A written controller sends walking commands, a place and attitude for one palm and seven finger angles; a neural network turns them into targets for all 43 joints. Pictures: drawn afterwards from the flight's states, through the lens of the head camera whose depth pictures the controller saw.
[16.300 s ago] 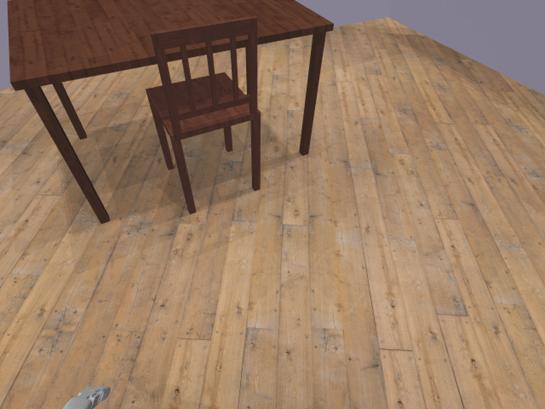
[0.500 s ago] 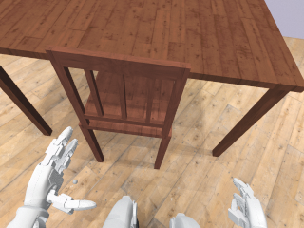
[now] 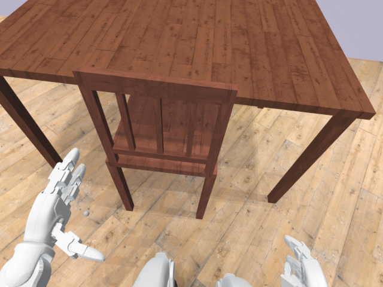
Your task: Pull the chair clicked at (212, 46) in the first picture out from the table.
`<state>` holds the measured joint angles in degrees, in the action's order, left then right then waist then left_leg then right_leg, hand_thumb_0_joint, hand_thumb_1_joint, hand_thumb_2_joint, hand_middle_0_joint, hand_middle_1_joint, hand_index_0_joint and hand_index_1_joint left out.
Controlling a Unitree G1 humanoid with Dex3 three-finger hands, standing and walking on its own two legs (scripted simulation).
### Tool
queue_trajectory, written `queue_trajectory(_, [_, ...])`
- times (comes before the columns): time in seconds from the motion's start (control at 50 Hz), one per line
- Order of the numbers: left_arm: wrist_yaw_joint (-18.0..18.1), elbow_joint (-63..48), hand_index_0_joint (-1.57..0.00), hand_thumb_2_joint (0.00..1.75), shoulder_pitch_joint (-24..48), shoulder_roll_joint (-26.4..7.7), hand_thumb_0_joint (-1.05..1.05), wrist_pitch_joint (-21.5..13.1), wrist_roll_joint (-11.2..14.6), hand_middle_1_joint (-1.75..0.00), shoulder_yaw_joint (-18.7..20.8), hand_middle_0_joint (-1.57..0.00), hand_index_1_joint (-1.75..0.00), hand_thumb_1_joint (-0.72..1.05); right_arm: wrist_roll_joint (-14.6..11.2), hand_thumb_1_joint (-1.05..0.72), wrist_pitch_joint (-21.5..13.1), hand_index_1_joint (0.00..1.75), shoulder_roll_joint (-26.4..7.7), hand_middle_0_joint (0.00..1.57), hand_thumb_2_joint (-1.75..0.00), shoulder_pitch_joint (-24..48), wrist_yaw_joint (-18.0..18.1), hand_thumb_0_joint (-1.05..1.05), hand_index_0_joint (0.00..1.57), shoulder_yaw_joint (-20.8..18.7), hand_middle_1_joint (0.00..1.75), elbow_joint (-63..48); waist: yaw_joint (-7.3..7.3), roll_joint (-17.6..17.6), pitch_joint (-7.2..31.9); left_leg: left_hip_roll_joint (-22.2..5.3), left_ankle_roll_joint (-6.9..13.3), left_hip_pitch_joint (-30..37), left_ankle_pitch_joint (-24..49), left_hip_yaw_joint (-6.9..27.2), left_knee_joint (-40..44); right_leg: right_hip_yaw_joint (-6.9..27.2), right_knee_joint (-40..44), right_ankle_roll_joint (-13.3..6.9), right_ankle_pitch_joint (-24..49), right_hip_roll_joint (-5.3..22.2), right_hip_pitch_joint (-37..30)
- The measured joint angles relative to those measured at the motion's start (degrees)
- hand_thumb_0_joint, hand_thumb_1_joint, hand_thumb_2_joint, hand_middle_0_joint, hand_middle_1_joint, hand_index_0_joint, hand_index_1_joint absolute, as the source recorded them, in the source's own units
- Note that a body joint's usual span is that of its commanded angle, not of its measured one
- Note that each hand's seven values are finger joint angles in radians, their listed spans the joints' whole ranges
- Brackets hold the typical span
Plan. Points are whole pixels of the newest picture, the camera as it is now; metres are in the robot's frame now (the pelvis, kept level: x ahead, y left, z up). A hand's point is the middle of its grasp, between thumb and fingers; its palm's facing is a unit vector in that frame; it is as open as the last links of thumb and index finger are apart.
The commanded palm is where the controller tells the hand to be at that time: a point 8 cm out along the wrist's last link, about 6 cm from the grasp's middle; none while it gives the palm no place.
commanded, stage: raise the hand toward the chair's back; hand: left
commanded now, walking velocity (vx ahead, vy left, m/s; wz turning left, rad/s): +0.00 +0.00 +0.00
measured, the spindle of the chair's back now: (159, 127) +0.51 +0.11 -0.02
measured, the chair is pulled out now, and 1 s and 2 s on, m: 0.00 0.00 0.00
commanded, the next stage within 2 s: aim the fingers beside a spindle in 0.46 s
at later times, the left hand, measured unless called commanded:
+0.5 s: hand (105, 209) +0.25 +0.18 +0.05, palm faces -0.04 -1.00 -0.05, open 16.9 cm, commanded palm +0.24 +0.24 +0.05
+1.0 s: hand (123, 197) +0.28 +0.15 +0.03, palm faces -0.05 -1.00 -0.05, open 16.9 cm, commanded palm +0.27 +0.21 +0.03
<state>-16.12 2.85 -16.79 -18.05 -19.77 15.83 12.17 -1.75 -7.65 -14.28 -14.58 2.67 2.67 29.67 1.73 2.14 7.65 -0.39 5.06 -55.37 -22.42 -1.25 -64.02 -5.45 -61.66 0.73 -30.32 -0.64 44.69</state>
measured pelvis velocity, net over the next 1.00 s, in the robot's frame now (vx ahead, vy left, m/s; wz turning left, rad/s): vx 0.03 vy -0.03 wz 0.00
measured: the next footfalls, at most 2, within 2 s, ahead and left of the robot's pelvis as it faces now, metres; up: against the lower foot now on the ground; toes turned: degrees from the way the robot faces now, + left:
none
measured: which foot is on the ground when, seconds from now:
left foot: down 0.00-1.00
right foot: down 0.00-1.00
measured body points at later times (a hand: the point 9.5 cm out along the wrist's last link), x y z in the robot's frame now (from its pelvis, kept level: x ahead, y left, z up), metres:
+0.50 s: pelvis +0.02 -0.02 +0.01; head +0.08 +0.00 +0.45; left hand +0.25 +0.23 +0.05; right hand +0.19 -0.26 -0.06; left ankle +0.09 +0.06 -0.65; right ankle +0.00 -0.14 -0.65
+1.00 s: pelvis +0.03 -0.03 -0.01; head +0.10 -0.02 +0.44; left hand +0.28 +0.21 +0.03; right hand +0.19 -0.28 -0.09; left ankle +0.09 +0.06 -0.65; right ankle +0.00 -0.14 -0.65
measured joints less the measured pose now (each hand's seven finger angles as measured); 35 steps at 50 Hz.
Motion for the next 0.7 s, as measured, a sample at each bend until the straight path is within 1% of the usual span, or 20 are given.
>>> queue_trajectory(0.06, [-1.09, 1.91, -0.06, 0.3, -0.11, 0.07, -0.02, 2.49, 0.51, -0.08, -0.23, -0.06, -0.08, -0.5, -0.44, -0.9, -0.19, 0.3, -0.25, 0.2, -0.9, -0.71, 0.39, 0.01, 0.2, -0.17, 0.3, 0.25, 0.48, 0.04, -0.03, -0.17, -0.01, 0.61, 0.33, -0.07, 0.84, 0.12, 0.78, -0.18, 0.36, -0.2, -0.46])
queue_trajectory(0.1, [-1.04, 1.47, -0.06, 0.3, -1.15, 0.32, -0.02, 2.83, 0.63, -0.08, -0.74, -0.06, -0.08, -0.5, -0.44, -0.9, -0.79, 0.3, -0.29, 0.2, -0.9, -1.25, 0.59, 0.01, 0.2, -0.41, 0.3, 0.28, 0.77, -0.16, -0.05, -0.29, -0.1, 1.12, 0.45, -0.12, 1.4, 0.21, 1.33, -0.33, 0.54, -0.34, -0.87])
queue_trajectory(0.14, [-0.37, 0.25, -0.06, 0.3, -2.27, 0.51, -0.02, 1.8, 0.45, -0.08, -1.18, -0.06, -0.08, -0.5, -0.22, -0.9, -1.54, 0.3, -0.3, 0.2, -0.9, -1.63, 0.68, 0.01, 0.2, -0.68, 0.3, 0.44, 0.93, -0.45, -0.03, -0.39, -0.25, 1.48, 0.46, -0.11, 1.74, 0.25, 1.66, -0.51, 0.57, -0.46, -1.17])
queue_trajectory(0.18, [0.52, -0.84, -0.06, 0.3, -2.86, 0.62, -0.02, -0.12, 0.28, -0.08, -1.31, -0.06, -0.08, -0.5, 0.06, -0.9, -2.15, 0.3, -0.32, 0.2, -0.9, -1.75, 0.59, 0.01, 0.2, -0.94, 0.3, 0.71, 0.99, -0.71, 0.04, -0.43, -0.43, 1.54, 0.37, -0.03, 1.77, 0.18, 1.65, -0.68, 0.44, -0.52, -1.23])
queue_trajectory(0.22, [1.13, -1.11, -0.06, 0.3, -2.63, 0.68, -0.02, -2.0, 0.17, -0.08, -1.02, -0.07, -0.08, -0.5, 0.29, -0.9, -2.51, 0.3, -0.4, 0.2, -0.9, -1.54, 0.38, 0.01, 0.2, -1.14, 0.3, 1.04, 0.98, -0.76, 0.18, -0.43, -0.61, 1.23, 0.18, 0.17, 1.45, -0.01, 1.31, -0.85, 0.14, -0.55, -0.98])
queue_trajectory(0.26, [1.27, -0.47, -0.07, 0.3, -1.81, 0.61, -0.02, -2.98, 0.12, -0.08, -0.53, -0.07, -0.08, -0.5, 0.35, -0.9, -2.51, 0.3, -0.48, 0.2, -0.9, -1.07, 0.14, 0.01, 0.2, -1.26, 0.3, 1.29, 0.91, -0.67, 0.27, -0.44, -0.76, 0.75, -0.06, 0.4, 0.94, -0.23, 0.79, -1.03, -0.23, -0.59, -0.57])
queue_trajectory(0.3, [0.84, 0.64, -0.07, 0.3, -0.97, 0.57, -0.02, -2.73, 0.3, -0.08, -0.2, -0.07, -0.08, -0.5, 0.25, -0.9, -2.31, 0.3, -0.53, 0.2, -0.9, -0.48, -0.03, 0.01, 0.2, -1.32, 0.3, 1.37, 0.82, -0.42, 0.3, -0.48, -0.92, 0.34, -0.31, 0.6, 0.51, -0.41, 0.39, -1.19, -0.55, -0.65, -0.24])
queue_trajectory(0.38, [-0.43, 1.75, -0.06, 0.3, -0.91, 0.69, -0.02, -0.3, 0.47, -0.08, -0.66, -0.06, -0.08, -0.5, -0.11, -0.9, -2.06, 0.3, -0.31, 0.2, -0.9, 0.39, -0.06, 0.01, 0.2, -1.34, 0.3, 1.05, 0.55, 0.1, 0.22, -0.61, -1.16, 0.55, -0.61, 0.74, 0.58, -0.49, 0.57, -1.43, -0.8, -0.84, -0.47])
queue_trajectory(0.42, [-0.73, 1.14, -0.06, 0.3, -1.65, 0.82, -0.02, 0.27, 0.43, -0.08, -1.19, -0.06, -0.08, -0.5, -0.1, -0.9, -2.23, 0.3, -0.04, 0.2, -0.9, 0.58, 0.08, 0.01, 0.2, -1.32, 0.3, 0.87, 0.39, 0.21, 0.31, -0.66, -1.3, 0.97, -0.7, 0.7, 0.94, -0.42, 0.96, -1.53, -0.84, -0.91, -0.86])
queue_trajectory(0.5, [-0.39, -0.13, -0.06, 0.3, -2.37, 1.21, -0.02, -1.18, 0.6, -0.08, -1.38, -0.07, -0.08, -0.5, 0.14, -0.9, -2.65, 0.3, 0.52, 0.2, -0.9, 0.92, 0.21, 0.01, 0.2, -1.31, 0.3, 0.91, 0.03, 0.15, 0.65, -0.7, -1.58, 1.43, -0.99, 0.75, 1.26, -0.42, 1.28, -1.76, -1.13, -0.99, -1.29])
queue_trajectory(0.58, [-0.48, 0.89, -0.07, 0.3, -0.89, 1.42, -0.02, -2.66, 0.83, -0.08, -0.38, -0.07, -0.08, -0.5, 0.32, -0.9, -2.52, 0.3, 0.62, 0.2, -0.9, 1.46, 0.04, 0.01, 0.2, -1.28, 0.3, 1.26, -0.32, 0.17, 1.03, -0.72, -1.87, 0.88, -1.49, 1.01, 0.64, -0.66, 0.66, -2.03, -1.76, -1.05, -0.83])
queue_trajectory(0.64, [-1.37, 2.51, -0.06, 0.3, 0.19, 1.51, -0.02, -2.08, 0.95, -0.08, -0.12, -0.06, -0.08, -0.5, 0.24, -0.9, -2.1, 0.3, 0.48, 0.2, -0.9, 1.78, -0.09, 0.01, 0.2, -1.29, 0.3, 1.34, -0.37, 0.26, 1.12, -0.76, -2.03, 0.47, -1.85, 1.13, 0.17, -0.76, 0.18, -2.19, -2.18, -1.1, -0.45])
queue_trajectory(0.7, [-2.0, 2.95, -0.06, 0.3, 0.23, 1.93, -0.02, -0.95, 0.8, -0.08, -1.32, -0.06, -0.08, -0.5, 0.21, -0.9, -1.93, 0.3, 0.25, 0.2, -0.9, 1.67, -0.11, 0.01, 0.2, -1.43, 0.3, 1.06, -0.25, 0.32, 1.17, -0.75, -2.11, 0.28, -2.11, 1.12, -0.03, -0.74, -0.08, -2.26, -2.48, -1.09, -0.23])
